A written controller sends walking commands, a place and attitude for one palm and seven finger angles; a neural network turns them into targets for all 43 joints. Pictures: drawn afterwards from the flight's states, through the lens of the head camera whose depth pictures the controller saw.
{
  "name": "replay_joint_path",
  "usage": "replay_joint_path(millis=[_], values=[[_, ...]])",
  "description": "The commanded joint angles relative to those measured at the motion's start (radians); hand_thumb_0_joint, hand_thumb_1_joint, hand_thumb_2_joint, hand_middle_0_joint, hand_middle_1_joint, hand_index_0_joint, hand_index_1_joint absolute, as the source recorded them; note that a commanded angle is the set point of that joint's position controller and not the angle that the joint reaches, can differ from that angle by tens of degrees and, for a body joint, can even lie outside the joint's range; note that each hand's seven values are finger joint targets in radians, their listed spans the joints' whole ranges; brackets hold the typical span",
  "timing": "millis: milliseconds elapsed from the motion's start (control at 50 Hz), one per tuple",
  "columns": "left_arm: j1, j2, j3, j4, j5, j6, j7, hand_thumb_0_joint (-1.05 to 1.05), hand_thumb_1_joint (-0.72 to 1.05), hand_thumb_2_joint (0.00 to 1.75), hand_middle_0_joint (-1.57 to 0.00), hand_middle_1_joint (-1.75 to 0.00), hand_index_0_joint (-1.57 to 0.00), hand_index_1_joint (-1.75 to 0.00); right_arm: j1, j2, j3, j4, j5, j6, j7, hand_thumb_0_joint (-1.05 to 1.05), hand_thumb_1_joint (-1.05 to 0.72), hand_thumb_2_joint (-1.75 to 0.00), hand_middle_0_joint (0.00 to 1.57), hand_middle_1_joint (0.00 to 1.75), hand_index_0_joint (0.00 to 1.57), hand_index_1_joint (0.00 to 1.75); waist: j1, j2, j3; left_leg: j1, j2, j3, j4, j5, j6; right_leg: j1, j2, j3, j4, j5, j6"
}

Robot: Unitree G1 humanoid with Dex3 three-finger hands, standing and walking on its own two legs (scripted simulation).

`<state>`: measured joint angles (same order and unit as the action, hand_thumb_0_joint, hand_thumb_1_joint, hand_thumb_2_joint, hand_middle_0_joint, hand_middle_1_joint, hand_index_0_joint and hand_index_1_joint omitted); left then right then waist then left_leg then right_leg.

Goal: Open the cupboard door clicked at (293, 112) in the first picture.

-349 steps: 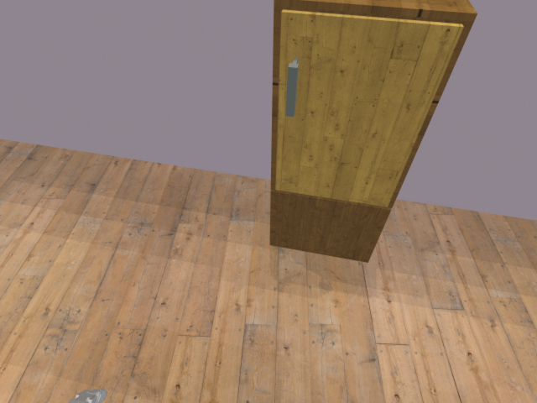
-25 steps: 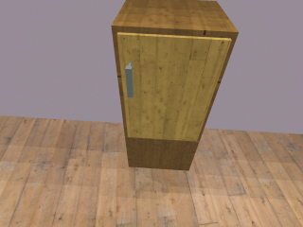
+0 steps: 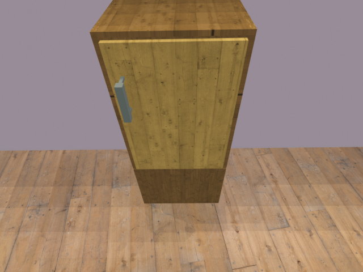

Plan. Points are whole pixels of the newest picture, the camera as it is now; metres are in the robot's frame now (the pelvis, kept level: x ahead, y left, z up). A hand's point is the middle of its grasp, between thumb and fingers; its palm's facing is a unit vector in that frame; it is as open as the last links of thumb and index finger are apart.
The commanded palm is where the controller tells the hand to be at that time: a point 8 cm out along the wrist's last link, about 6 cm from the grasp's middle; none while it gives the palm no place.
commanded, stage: shuffle to correct the standing spot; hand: left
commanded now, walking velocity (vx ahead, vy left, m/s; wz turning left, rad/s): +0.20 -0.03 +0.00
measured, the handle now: (125, 99) +0.59 +0.20 +0.05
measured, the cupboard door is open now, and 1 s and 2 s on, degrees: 0 0 0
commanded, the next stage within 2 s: come to a stop and stand still in 0.06 s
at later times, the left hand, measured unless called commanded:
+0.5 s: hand out of the picture +0.06 +0.13 -0.17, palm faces +0.07 -0.99 -0.12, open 7.4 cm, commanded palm none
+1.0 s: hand out of the picture +0.05 +0.17 -0.16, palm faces +0.03 -0.98 -0.20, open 7.4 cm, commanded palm none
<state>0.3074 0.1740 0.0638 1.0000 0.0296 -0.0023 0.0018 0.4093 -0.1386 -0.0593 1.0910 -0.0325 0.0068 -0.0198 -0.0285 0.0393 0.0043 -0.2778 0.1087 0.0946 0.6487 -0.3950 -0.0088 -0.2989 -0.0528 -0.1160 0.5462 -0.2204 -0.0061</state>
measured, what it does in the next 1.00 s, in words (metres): steps on the spot: left foot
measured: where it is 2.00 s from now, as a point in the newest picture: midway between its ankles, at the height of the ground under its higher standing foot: outside the picture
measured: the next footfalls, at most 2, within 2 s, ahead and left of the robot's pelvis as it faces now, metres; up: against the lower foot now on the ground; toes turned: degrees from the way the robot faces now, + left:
left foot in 0.30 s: +0.15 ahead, +0.09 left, +0.00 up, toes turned +5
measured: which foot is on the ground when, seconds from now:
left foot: up 0.00-0.28, down 0.30-1.00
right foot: down 0.00-1.00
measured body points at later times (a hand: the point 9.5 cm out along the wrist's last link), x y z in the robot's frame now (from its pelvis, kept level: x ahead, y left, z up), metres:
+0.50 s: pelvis +0.07 -0.01 +0.01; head +0.10 +0.01 +0.45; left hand +0.06 +0.19 -0.16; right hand +0.17 -0.23 -0.14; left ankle +0.13 +0.09 -0.73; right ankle +0.04 -0.11 -0.73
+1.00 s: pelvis +0.04 +0.00 +0.01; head +0.05 +0.00 +0.46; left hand +0.05 +0.22 -0.15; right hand +0.02 -0.22 -0.15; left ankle +0.13 +0.09 -0.73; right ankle +0.04 -0.11 -0.73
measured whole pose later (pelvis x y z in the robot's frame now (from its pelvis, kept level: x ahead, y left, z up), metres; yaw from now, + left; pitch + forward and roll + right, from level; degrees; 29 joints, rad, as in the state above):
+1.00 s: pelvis +0.04 +0.00 +0.01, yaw +0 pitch -1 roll +0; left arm 0.30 0.15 0.02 1.03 0.03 0.02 0.03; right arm 0.32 -0.15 -0.03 1.10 -0.02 0.05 -0.01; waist -0.01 0.00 0.03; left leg -0.30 0.00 0.13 0.39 -0.09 0.05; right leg -0.20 -0.04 -0.11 0.47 -0.25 -0.01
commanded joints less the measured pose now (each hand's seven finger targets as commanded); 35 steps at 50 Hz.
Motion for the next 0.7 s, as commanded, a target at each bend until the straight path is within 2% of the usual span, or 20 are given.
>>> replay_joint_path(millis=[0, 40, 60, 80, 160, 200, 220, 240, 260, 280, 300, 320, 340, 400, 460, 520, 560, 580, 640, 680], values=[[0.201, 0.134, 0.03, 0.023, -0.008, -0.027, 0.03, 0.0, 0.9, 0.9, -0.2, -0.3, -0.2, -0.3, -0.112, -0.072, -0.014, -0.128, 0.004, -0.01, 0.012, 0.0, -0.9, -0.9, 0.2, 0.3, 0.2, 0.3, 0.078, -0.269, 0.082, -0.437, -0.018, -0.059, 0.461, -0.113, 0.041, 0.167, -0.331, 0.538, -0.453, -0.538, -0.19], [0.075, 0.085, 0.01, -0.005, -0.001, -0.04, 0.033, 0.0, 0.9, 0.9, -0.2, -0.3, -0.2, -0.3, -0.075, -0.063, -0.013, -0.098, 0.0, -0.009, 0.026, 0.0, -0.9, -0.9, 0.2, 0.3, 0.2, 0.3, 0.013, -0.146, 0.103, -0.353, 0.014, -0.057, 0.454, 0.025, 0.027, 0.065, -0.255, 0.33, -0.401, -0.316, -0.161], [0.064, 0.072, 0.004, -0.005, 0.0, -0.047, 0.033, 0.0, 0.9, 0.9, -0.2, -0.3, -0.2, -0.3, -0.058, -0.047, -0.007, -0.09, 0.0, -0.009, 0.029, 0.0, -0.9, -0.9, 0.2, 0.3, 0.2, 0.3, 0.004, -0.14, 0.092, -0.306, 0.011, -0.038, 0.39, 0.053, 0.019, 0.061, -0.226, 0.243, -0.386, -0.2, -0.149], [0.071, 0.069, 0.001, 0.0, 0.001, -0.05, 0.032, 0.0, 0.9, 0.9, -0.2, -0.3, -0.2, -0.3, -0.058, -0.037, -0.003, -0.089, 0.001, -0.01, 0.03, 0.0, -0.9, -0.9, 0.2, 0.3, 0.2, 0.3, 0.006, -0.143, 0.088, -0.274, 0.005, -0.021, 0.318, 0.064, 0.013, 0.065, -0.212, 0.202, -0.378, -0.128, -0.15], [0.123, 0.083, -0.001, 0.032, 0.001, -0.049, 0.025, 0.0, 0.9, 0.9, -0.2, -0.3, -0.2, -0.3, -0.102, -0.023, 0.009, -0.109, 0.007, -0.026, 0.03, 0.0, -0.9, -0.9, 0.2, 0.3, 0.2, 0.3, 0.032, -0.134, 0.084, -0.177, -0.025, 0.016, 0.085, 0.07, 0.015, 0.09, -0.211, 0.2, -0.349, -0.032, -0.174], [0.13, 0.062, -0.01, 0.045, -0.002, -0.043, 0.026, 0.0, 0.9, 0.9, -0.2, -0.3, -0.2, -0.3, -0.099, -0.012, 0.023, -0.097, 0.011, -0.034, 0.018, 0.0, -0.9, -0.9, 0.2, 0.3, 0.2, 0.3, 0.028, -0.113, 0.066, -0.076, -0.05, 0.023, -0.066, 0.139, 0.003, 0.105, -0.178, 0.169, -0.272, 0.163, -0.148], [0.108, 0.046, -0.017, 0.049, -0.009, -0.038, 0.029, 0.0, 0.9, 0.9, -0.2, -0.3, -0.2, -0.3, -0.07, -0.013, 0.031, -0.077, 0.015, -0.036, 0.007, 0.0, -0.9, -0.9, 0.2, 0.3, 0.2, 0.3, 0.012, -0.111, 0.049, 0.022, -0.05, 0.014, -0.178, 0.24, -0.004, 0.087, -0.147, 0.134, -0.215, 0.242, -0.116], [0.111, 0.015, -0.03, 0.056, -0.013, -0.034, 0.031, 0.0, 0.9, 0.9, -0.2, -0.3, -0.2, -0.3, -0.055, -0.037, 0.034, -0.058, 0.018, -0.043, -0.002, 0.0, -0.9, -0.9, 0.2, 0.3, 0.2, 0.3, 0.012, -0.065, 0.031, 0.124, -0.019, -0.027, -0.251, 0.391, 0.0, 0.059, -0.103, 0.102, -0.155, 0.296, -0.071], [0.153, -0.013, -0.038, 0.064, -0.014, -0.029, 0.033, 0.0, 0.9, 0.9, -0.2, -0.3, -0.2, -0.3, -0.052, -0.082, 0.029, -0.054, 0.018, -0.05, -0.012, 0.0, -0.9, -0.9, 0.2, 0.3, 0.2, 0.3, 0.03, 0.019, -0.013, 0.197, 0.061, -0.093, -0.23, 0.639, 0.027, 0.042, -0.072, 0.095, -0.139, 0.245, -0.027], [0.172, -0.022, -0.039, 0.067, -0.012, -0.022, 0.041, 0.0, 0.9, 0.9, -0.2, -0.3, -0.2, -0.3, -0.069, -0.112, 0.021, -0.053, 0.022, -0.041, -0.017, 0.0, -0.9, -0.9, 0.2, 0.3, 0.2, 0.3, 0.04, 0.033, -0.014, 0.193, 0.111, -0.108, -0.194, 0.745, 0.052, 0.057, -0.059, 0.093, -0.165, 0.137, -0.008], [0.174, -0.016, -0.041, 0.071, -0.007, -0.014, 0.047, 0.0, 0.9, 0.9, -0.2, -0.3, -0.2, -0.3, -0.098, -0.117, 0.021, -0.053, 0.026, -0.035, -0.021, 0.0, -0.9, -0.9, 0.2, 0.3, 0.2, 0.3, 0.041, 0.05, 0.02, 0.181, 0.116, -0.112, -0.184, 0.812, 0.062, 0.051, -0.048, 0.097, -0.162, 0.122, 0.004], [0.158, 0.0, -0.041, 0.072, -0.009, -0.007, 0.05, 0.0, 0.9, 0.9, -0.2, -0.3, -0.2, -0.3, -0.11, -0.107, 0.022, -0.052, 0.03, -0.031, -0.026, 0.0, -0.9, -0.9, 0.2, 0.3, 0.2, 0.3, 0.035, 0.111, 0.028, 0.182, 0.111, -0.119, -0.203, 0.891, 0.07, 0.062, -0.05, 0.081, -0.137, 0.137, 0.013], [0.151, 0.02, -0.038, 0.062, -0.013, 0.0, 0.05, 0.0, 0.9, 0.9, -0.2, -0.3, -0.2, -0.3, -0.122, -0.114, 0.02, -0.059, 0.033, -0.025, -0.03, 0.0, -0.9, -0.9, 0.2, 0.3, 0.2, 0.3, 0.035, 0.126, 0.029, 0.168, 0.114, -0.128, -0.23, 0.881, 0.081, 0.077, -0.044, 0.075, -0.121, 0.114, 0.021], [0.146, 0.044, -0.028, 0.041, -0.007, 0.006, 0.049, 0.0, 0.9, 0.9, -0.2, -0.3, -0.2, -0.3, -0.147, -0.141, -0.002, -0.085, 0.029, -0.008, -0.035, 0.0, -0.9, -0.9, 0.2, 0.3, 0.2, 0.3, 0.032, 0.043, -0.014, 0.208, 0.105, -0.108, -0.175, 0.916, 0.083, 0.071, -0.048, 0.081, -0.083, 0.254, 0.013], [0.124, 0.052, -0.015, -0.008, -0.001, 0.015, 0.047, 0.0, 0.9, 0.9, -0.2, -0.3, -0.2, -0.3, -0.155, -0.162, -0.022, -0.109, 0.025, 0.006, -0.036, 0.0, -0.9, -0.9, 0.2, 0.3, 0.2, 0.3, 0.024, 0.022, -0.079, 0.204, 0.117, -0.109, -0.153, 0.854, 0.092, 0.059, -0.041, 0.081, -0.026, 0.272, 0.01], [0.107, 0.053, -0.008, -0.044, 0.001, 0.022, 0.044, 0.0, 0.9, 0.9, -0.2, -0.3, -0.2, -0.3, -0.186, -0.155, -0.025, -0.133, 0.019, 0.013, -0.028, 0.0, -0.9, -0.9, 0.2, 0.3, 0.2, 0.3, 0.036, -0.004, -0.075, 0.105, 0.102, -0.112, -0.163, 0.641, 0.088, 0.082, -0.04, 0.106, -0.026, 0.226, -0.004], [0.095, 0.056, -0.006, -0.054, 0.003, 0.024, 0.041, 0.0, 0.9, 0.9, -0.2, -0.3, -0.2, -0.3, -0.205, -0.128, -0.02, -0.144, 0.016, 0.017, -0.018, 0.0, -0.9, -0.9, 0.2, 0.3, 0.2, 0.3, 0.039, -0.044, -0.045, 0.024, 0.065, -0.095, -0.168, 0.389, 0.066, 0.085, -0.065, 0.146, -0.081, 0.165, -0.025], [0.081, 0.069, -0.005, -0.059, 0.004, 0.023, 0.04, 0.0, 0.9, 0.9, -0.2, -0.3, -0.2, -0.3, -0.21, -0.111, -0.016, -0.147, 0.016, 0.021, -0.012, 0.0, -0.9, -0.9, 0.2, 0.3, 0.2, 0.3, 0.038, -0.094, -0.026, -0.007, 0.03, -0.074, -0.146, 0.26, 0.048, 0.071, -0.096, 0.185, -0.126, 0.117, -0.045], [0.002, 0.103, -0.006, -0.07, -0.001, 0.017, 0.039, 0.0, 0.9, 0.9, -0.2, -0.3, -0.2, -0.3, -0.19, -0.066, -0.003, -0.136, 0.014, 0.03, 0.002, 0.0, -0.9, -0.9, 0.2, 0.3, 0.2, 0.3, 0.018, -0.175, 0.031, 0.016, -0.034, -0.032, -0.07, 0.129, 0.013, -0.035, -0.188, 0.238, -0.225, -0.016, -0.113], [-0.047, 0.113, -0.007, -0.079, -0.002, 0.021, 0.038, 0.0, 0.9, 0.9, -0.2, -0.3, -0.2, -0.3, -0.161, -0.063, 0.0, -0.12, 0.012, 0.033, 0.005, 0.0, -0.9, -0.9, 0.2, 0.3, 0.2, 0.3, 0.003, -0.152, 0.074, 0.065, -0.028, -0.042, -0.064, 0.122, 0.01, -0.13, -0.176, 0.214, -0.257, -0.163, -0.112]])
